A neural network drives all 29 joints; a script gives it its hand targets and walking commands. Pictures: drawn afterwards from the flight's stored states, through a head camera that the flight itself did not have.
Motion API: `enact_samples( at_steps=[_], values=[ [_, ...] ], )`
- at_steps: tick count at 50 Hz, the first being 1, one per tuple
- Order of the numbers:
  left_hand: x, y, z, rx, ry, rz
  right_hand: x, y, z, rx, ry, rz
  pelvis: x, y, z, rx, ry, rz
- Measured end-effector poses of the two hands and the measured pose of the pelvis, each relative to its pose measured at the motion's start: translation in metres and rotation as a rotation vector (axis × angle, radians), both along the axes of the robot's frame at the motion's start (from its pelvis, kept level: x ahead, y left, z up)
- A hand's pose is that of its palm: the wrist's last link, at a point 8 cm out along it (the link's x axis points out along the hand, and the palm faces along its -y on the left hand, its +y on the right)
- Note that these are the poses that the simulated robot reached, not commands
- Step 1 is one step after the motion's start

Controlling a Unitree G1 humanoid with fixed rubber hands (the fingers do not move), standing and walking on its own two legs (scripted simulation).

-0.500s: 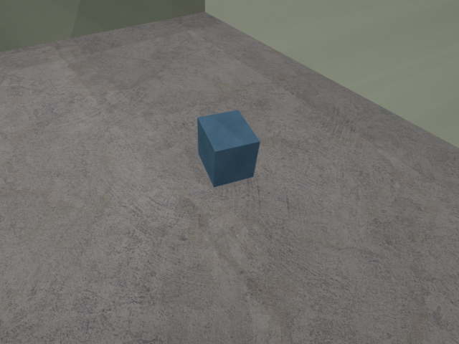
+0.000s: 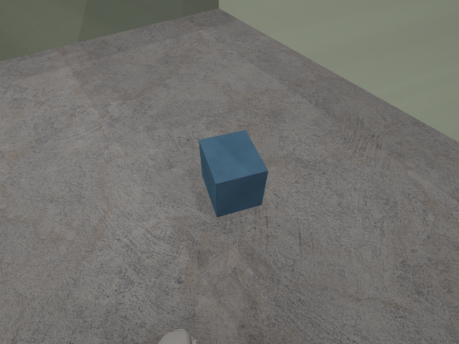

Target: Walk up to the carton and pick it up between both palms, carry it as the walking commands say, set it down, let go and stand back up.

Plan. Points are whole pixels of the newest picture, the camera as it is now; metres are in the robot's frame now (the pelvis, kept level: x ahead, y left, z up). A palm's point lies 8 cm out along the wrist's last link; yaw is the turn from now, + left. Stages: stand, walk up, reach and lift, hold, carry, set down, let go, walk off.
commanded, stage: walk up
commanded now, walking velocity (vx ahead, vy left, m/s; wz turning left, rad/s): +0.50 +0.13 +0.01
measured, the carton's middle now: (231, 173) +0.99 +0.07 -0.63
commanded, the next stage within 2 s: none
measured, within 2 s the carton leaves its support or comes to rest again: neither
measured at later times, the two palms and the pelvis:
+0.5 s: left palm (142, 222) +0.39 +0.25 -0.12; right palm (344, 339) +0.19 -0.21 -0.16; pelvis +0.25 +0.01 -0.01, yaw -1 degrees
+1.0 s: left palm (148, 227) +0.40 +0.25 -0.17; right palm (323, 180) +0.57 -0.21 -0.13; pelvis +0.45 +0.02 -0.02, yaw -1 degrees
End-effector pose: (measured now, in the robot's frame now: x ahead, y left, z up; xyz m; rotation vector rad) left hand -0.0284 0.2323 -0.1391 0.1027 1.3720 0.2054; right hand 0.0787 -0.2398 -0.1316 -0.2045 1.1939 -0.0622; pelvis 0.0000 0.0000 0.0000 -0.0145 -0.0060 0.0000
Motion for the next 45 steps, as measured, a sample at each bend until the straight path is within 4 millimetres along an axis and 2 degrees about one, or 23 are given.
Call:
enact_samples(
  at_steps=[3,5,8,10,12,14,18,21,25,28,30,32,38,42,45],
  values=[
    [-0.008,0.003,-0.007,-0.028,0.084,0.051,0.072,0.009,0.011,-0.024,-0.081,0.058,0.032,0.007,-0.003,-0.014,0.004,0.008],
    [-0.003,0.008,-0.015,-0.047,0.125,0.074,0.114,0.019,0.014,-0.041,-0.131,0.081,0.056,0.016,-0.009,-0.021,0.007,0.010],
    [0.023,0.018,-0.028,-0.066,0.150,0.080,0.161,0.034,0.013,-0.054,-0.184,0.080,0.091,0.028,-0.018,0.009,0.012,-0.001],
    [0.057,0.025,-0.031,-0.065,0.129,0.062,0.177,0.041,0.012,-0.054,-0.201,0.062,0.109,0.035,-0.019,0.016,0.021,-0.013],
    [0.103,0.032,-0.030,-0.058,0.071,0.028,0.179,0.045,0.008,-0.047,-0.184,0.033,0.126,0.038,-0.017,0.016,0.020,-0.011],
    [0.155,0.038,-0.026,-0.046,-0.005,-0.020,0.171,0.048,0.004,-0.035,-0.139,-0.005,0.143,0.039,-0.013,0.023,0.013,-0.009],
    [0.262,0.041,-0.009,-0.016,-0.155,-0.111,0.141,0.047,-0.004,-0.006,-0.005,-0.101,0.179,0.035,-0.006,0.034,0.000,-0.006],
    [0.335,0.035,0.006,0.001,-0.251,-0.161,0.119,0.043,-0.011,0.013,0.113,-0.162,0.209,0.028,-0.004,0.043,-0.004,-0.013],
    [0.418,0.017,0.019,0.029,-0.332,-0.223,0.108,0.031,-0.024,0.042,0.242,-0.226,0.254,0.013,-0.010,0.057,-0.008,-0.022],
    [0.462,0.002,0.018,0.054,-0.365,-0.231,0.119,0.018,-0.038,0.055,0.312,-0.239,0.288,0.000,-0.020,0.033,-0.014,-0.012],
    [0.474,-0.005,0.018,0.066,-0.366,-0.218,0.140,0.009,-0.041,0.055,0.335,-0.210,0.306,-0.005,-0.021,0.017,-0.013,0.003],
    [0.471,-0.008,0.015,0.069,-0.327,-0.198,0.174,0.001,-0.040,0.048,0.316,-0.171,0.321,-0.008,-0.018,0.010,-0.018,0.001],
    [0.428,-0.009,0.002,0.032,-0.111,-0.085,0.310,-0.012,-0.019,0.007,0.123,-0.075,0.364,-0.010,-0.006,0.006,-0.009,-0.010],
    [0.405,-0.005,-0.008,-0.006,0.008,-0.018,0.395,-0.005,-0.003,-0.026,0.015,-0.006,0.391,-0.003,-0.004,-0.007,-0.002,-0.002],
    [0.401,0.002,-0.020,-0.037,0.072,0.017,0.446,0.006,0.003,-0.058,-0.050,0.030,0.415,0.008,-0.010,-0.021,-0.002,0.004]
  ],
)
